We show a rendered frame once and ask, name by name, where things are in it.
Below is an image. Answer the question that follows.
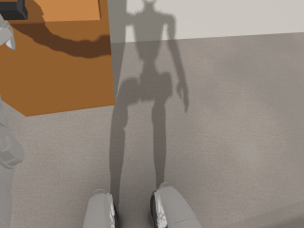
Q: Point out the handle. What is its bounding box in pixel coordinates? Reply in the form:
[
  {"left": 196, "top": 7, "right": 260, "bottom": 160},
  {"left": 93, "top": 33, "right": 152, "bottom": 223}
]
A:
[{"left": 0, "top": 0, "right": 29, "bottom": 21}]

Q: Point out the drawer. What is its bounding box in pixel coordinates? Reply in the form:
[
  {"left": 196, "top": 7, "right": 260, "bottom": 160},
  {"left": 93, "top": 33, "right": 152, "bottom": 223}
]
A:
[{"left": 0, "top": 0, "right": 101, "bottom": 23}]

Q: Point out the robot left thigh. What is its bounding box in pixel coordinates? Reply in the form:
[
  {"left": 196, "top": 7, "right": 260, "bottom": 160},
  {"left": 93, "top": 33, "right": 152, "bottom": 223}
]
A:
[{"left": 83, "top": 193, "right": 115, "bottom": 228}]

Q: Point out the cabinet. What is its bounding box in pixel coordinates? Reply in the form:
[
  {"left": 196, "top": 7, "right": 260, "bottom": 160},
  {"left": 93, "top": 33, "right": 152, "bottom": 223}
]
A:
[{"left": 0, "top": 0, "right": 115, "bottom": 117}]

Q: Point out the robot left hand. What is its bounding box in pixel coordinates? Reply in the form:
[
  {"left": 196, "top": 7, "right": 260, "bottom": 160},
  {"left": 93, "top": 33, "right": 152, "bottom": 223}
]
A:
[{"left": 0, "top": 14, "right": 16, "bottom": 50}]

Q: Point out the right robot foot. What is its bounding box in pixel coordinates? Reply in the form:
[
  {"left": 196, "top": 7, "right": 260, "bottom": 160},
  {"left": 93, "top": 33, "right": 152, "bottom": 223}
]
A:
[{"left": 150, "top": 195, "right": 167, "bottom": 228}]

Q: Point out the robot left upper arm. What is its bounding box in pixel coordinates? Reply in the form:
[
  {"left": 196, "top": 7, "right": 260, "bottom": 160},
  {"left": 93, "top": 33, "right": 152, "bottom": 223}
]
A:
[{"left": 0, "top": 125, "right": 25, "bottom": 228}]

